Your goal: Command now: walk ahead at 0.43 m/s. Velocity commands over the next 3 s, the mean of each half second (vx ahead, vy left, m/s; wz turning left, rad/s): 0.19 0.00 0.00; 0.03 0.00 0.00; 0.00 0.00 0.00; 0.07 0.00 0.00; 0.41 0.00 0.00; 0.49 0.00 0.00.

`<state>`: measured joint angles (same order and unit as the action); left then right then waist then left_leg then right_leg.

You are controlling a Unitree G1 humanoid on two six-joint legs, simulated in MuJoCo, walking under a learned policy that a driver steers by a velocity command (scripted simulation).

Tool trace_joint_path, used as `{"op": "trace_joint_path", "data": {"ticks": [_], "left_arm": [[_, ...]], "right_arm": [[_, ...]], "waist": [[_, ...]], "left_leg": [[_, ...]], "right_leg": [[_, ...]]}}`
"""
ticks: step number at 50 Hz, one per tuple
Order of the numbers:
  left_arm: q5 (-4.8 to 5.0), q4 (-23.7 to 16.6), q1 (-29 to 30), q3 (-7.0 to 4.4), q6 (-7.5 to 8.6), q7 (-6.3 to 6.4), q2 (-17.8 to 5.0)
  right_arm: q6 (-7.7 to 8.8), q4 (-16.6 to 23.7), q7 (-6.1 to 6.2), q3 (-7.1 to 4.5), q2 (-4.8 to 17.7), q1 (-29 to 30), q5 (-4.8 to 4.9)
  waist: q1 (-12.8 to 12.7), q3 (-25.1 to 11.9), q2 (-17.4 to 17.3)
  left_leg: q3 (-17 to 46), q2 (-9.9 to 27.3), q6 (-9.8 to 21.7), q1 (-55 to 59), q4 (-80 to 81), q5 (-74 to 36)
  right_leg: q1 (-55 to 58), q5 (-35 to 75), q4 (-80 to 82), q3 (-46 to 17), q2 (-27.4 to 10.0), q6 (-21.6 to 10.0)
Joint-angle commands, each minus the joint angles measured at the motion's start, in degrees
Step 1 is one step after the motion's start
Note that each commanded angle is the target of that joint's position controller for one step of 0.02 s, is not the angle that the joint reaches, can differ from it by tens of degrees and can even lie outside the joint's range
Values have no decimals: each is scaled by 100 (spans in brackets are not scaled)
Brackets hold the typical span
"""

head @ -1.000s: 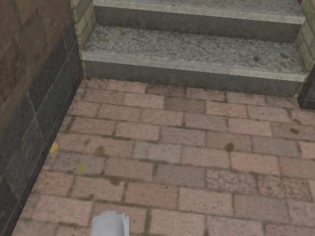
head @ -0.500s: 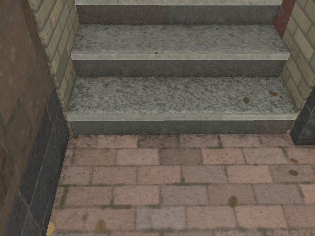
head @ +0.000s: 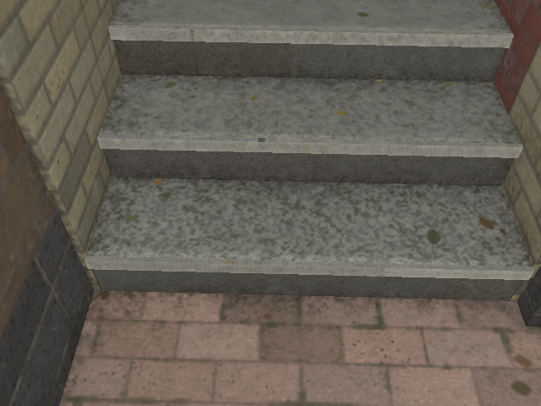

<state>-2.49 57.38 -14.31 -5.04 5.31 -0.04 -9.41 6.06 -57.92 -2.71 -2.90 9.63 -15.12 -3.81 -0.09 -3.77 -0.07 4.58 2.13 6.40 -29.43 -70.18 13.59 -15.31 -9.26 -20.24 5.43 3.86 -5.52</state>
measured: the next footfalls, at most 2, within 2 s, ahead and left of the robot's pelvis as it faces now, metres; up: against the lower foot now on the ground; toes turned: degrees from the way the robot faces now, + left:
left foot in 0.32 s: +0.30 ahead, +0.12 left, +0.00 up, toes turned -1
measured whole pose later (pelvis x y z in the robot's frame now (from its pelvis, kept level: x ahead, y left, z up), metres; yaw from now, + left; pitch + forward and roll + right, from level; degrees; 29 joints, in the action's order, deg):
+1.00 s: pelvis +0.15 +0.02 -0.02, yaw -2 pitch +0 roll +1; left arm -0.5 56.1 -10.2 -5.3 5.3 -5.3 -10.9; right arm 4.4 -54.1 -1.3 -3.6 13.2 1.8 -0.2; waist -1.2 2.1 -0.4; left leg -2.4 -1.6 1.8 -24.2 -30.2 5.9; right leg -4.5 -28.0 -32.6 2.5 -0.4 -1.5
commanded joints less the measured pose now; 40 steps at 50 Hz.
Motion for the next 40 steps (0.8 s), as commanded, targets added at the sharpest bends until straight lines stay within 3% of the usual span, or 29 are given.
{"op": "trace_joint_path", "data": {"ticks": [1, 3, 4, 6, 8, 10, 14, 16, 17, 18, 19, 20, 21, 22, 23, 26, 27, 30, 34, 40], "left_arm": [[-56, -339, 70, 63, 123, -74, -10], [-98, -345, -94, 61, 189, -138, -147], [-94, -288, -214, 84, 215, -153, -154], [-8, -260, -492, 113, 284, -194, -190], [79, -223, -645, 46, 307, -227, -466], [96, -169, -739, -4, 324, -235, -589], [82, -40, -796, -71, 279, -238, -509], [197, -33, -735, -73, 222, -313, -401], [362, -154, -794, -115, 147, -378, -458], [376, -146, -1591, -10, 108, -321, -93], [371, -158, -1572, 89, 60, -339, 77], [279, -295, -1161, 27, -54, -354, -52], [261, -338, -1001, -10, -145, -351, -87], [224, -374, -851, -56, -188, -362, -247], [197, -402, -692, -85, -181, -348, -356], [198, -343, -502, -100, -104, -343, -359], [213, -342, -341, -130, -77, -358, -445], [272, -445, 144, -116, -44, -398, -428], [247, -399, 252, -156, -1, -429, -637], [243, -340, 347, -168, 32, -465, -753]], "right_arm": [[21, 303, -31, -15, -33, 185, 51], [53, 471, -16, -47, 57, 584, 65], [45, 561, -20, -21, -8, 779, 38], [-25, 631, -46, 1, -45, 1073, 6], [-70, 701, -57, -49, 117, 1309, 61], [-70, 779, -35, -121, 310, 1538, 116], [-44, 896, 126, -194, 407, 1929, 183], [13, 852, 208, -224, 473, 1948, 261], [81, 833, 220, -270, 732, 1839, 384], [92, 947, 163, -200, 834, 2028, 472], [53, 830, 65, -52, 492, 1550, 547], [-33, 683, -1, -20, 367, 1362, 569], [-62, 739, -60, -22, 444, 1705, 648], [-100, 773, -93, -93, 615, 1964, 671], [-134, 740, -118, -168, 805, 1917, 625], [-127, 732, -38, -220, 898, 1799, 505], [-117, 789, 17, -208, 860, 1901, 466], [-102, 863, 130, -176, 819, 2044, 473], [-99, 861, 110, -194, 862, 1975, 449], [-105, 864, 113, -190, 865, 2011, 444]], "waist": [[172, -179, 188], [238, -160, 177], [252, -148, 163], [203, -27, 295], [196, 85, 374], [191, 144, 364], [116, 122, 315], [147, -115, 42], [-1, -631, -257], [-523, -1708, -703], [-452, -1829, -672], [-402, -1431, -618], [-563, -1021, -584], [-576, -538, -626], [-493, -369, -597], [-376, -339, -345], [-350, -268, -249], [-295, -362, -161], [-244, -276, 28], [-210, -27, 157]], "left_leg": [[46, 264, -111, -1313, -330, -136], [-210, 320, -420, -1354, 275, -502], [-328, 389, -550, -1263, 843, -945], [-526, 337, -642, -755, 1867, -1564], [-556, 197, -604, -424, 2461, -1858], [-463, 167, -580, -491, 2890, -1936], [-308, 222, -452, -559, 3773, -1685], [-451, 127, -149, 245, 4483, -2508], [-333, 210, 166, 1231, 4562, -4245], [351, 913, 965, 3004, 4054, -5381], [1083, 1420, 1160, 3465, 4235, -4980], [1283, 1454, 883, 3095, 4533, -4019], [1133, 1324, 489, 2507, 4573, -3148], [867, 1022, 198, 2008, 4583, -2581], [798, 882, 108, 1837, 4614, -1936], [685, 688, -3, 1755, 4789, -218], [599, 635, -47, 1779, 4754, -283], [354, 454, -57, 1887, 4512, -1004], [5, 200, -21, 1948, 4238, -1667], [-192, 16, -111, 1864, 4143, -1615]], "right_leg": [[747, 2683, 856, -1375, -1664, -1022], [486, 4149, 757, -914, -1549, -1059], [373, 4529, 712, -755, -1451, -1009], [68, 4832, 630, -576, -1265, -695], [56, 4910, 525, -627, -1295, -402], [537, 4921, 346, -728, -1405, -234], [1603, 4815, -122, -840, -1611, -195], [1683, 4739, -583, -741, -1329, -111], [1592, 4009, -910, -633, -840, 95], [820, 2392, -1195, -610, -537, 526], [257, 439, -1404, -523, -357, 850], [127, -1132, -1373, -493, -239, 974], [237, -1768, -1220, -532, -383, 1081], [265, -1798, -894, -556, -452, 1054], [230, -1627, -762, -521, -428, 1010], [135, -1602, -709, -403, -448, 704], [14, -1570, -690, -416, -474, 559], [154, -1081, -632, -478, -592, 410], [127, -487, -700, -509, -685, 363], [-11, -308, -630, -622, -863, 209]]}}
Over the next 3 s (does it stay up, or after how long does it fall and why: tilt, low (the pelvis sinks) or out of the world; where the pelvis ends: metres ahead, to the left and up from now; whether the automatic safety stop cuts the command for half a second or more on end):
stays up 0.57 -0.05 -0.01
